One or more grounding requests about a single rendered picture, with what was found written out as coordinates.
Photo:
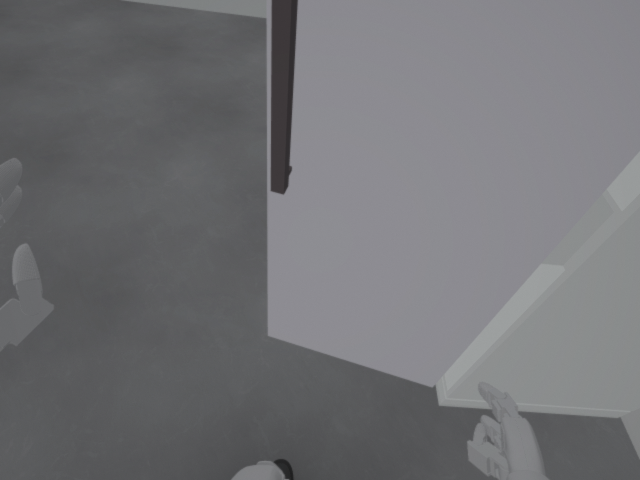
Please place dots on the robot left shin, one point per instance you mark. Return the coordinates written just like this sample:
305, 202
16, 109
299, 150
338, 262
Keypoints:
270, 463

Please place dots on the fridge door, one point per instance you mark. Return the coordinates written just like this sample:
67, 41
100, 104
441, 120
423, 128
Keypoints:
440, 151

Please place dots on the left robot hand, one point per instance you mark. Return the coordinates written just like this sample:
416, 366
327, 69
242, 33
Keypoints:
19, 318

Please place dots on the right robot hand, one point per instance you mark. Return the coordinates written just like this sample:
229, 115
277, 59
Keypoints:
516, 447

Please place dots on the handle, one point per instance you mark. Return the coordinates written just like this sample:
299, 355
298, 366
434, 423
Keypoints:
284, 21

